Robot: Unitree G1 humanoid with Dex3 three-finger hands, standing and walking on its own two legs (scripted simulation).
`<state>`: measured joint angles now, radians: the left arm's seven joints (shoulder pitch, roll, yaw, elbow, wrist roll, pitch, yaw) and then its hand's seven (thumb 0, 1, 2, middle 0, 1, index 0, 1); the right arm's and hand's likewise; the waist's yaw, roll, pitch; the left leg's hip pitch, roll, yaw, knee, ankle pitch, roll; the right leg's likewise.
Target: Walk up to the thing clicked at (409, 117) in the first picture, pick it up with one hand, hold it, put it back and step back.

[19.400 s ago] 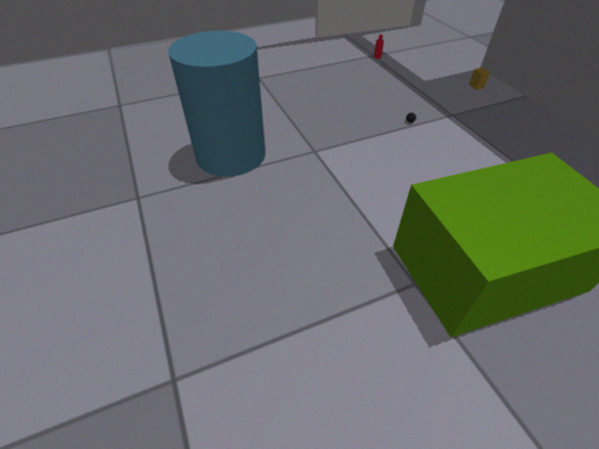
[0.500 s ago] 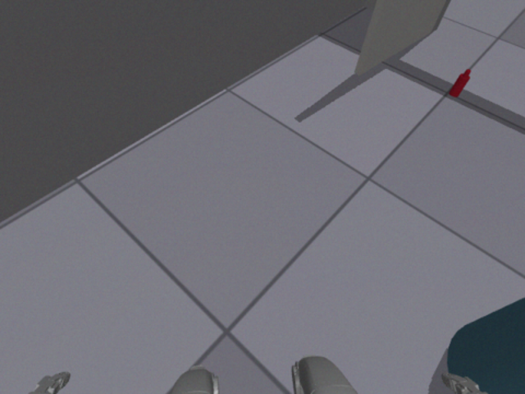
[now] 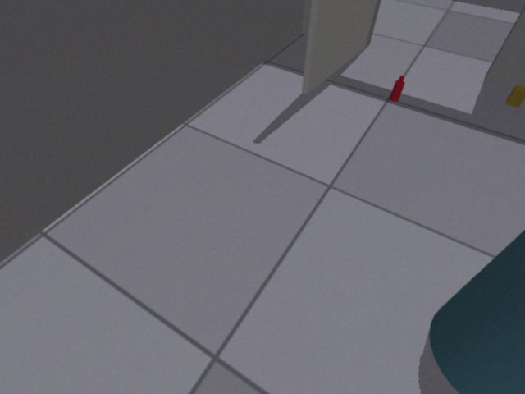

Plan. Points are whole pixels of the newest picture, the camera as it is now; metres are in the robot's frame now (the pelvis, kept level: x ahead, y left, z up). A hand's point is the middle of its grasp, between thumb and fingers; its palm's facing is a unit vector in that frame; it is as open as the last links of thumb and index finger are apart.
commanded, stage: walk up
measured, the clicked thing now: out of the picture +1.27 -1.48 -0.71
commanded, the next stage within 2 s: stand in 0.80 s
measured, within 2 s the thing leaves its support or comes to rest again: neither
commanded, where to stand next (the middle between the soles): +0.08 +0.00 m, yaw +2 degrees
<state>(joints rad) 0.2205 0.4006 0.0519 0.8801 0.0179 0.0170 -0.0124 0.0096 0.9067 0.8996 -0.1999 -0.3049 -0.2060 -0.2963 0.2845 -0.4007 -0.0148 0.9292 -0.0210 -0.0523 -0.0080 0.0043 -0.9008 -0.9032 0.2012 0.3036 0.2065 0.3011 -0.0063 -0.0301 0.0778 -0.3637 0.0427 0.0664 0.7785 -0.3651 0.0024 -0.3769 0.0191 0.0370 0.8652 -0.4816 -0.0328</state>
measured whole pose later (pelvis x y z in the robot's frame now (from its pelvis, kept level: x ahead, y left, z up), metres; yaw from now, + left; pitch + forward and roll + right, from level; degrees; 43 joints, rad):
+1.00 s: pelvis +0.02 +0.00 +0.04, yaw +1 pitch -2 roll +0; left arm 0.05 0.34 0.02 1.16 0.01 -0.01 -0.01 0.01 0.91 0.90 -0.20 -0.30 -0.20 -0.30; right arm 0.06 -0.35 0.00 1.14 -0.01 -0.02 0.00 0.00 -0.90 -0.90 0.20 0.30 0.21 0.30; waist 0.00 0.01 0.07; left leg -0.13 0.03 0.00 0.33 -0.16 -0.02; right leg -0.09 0.00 -0.01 0.33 -0.19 0.00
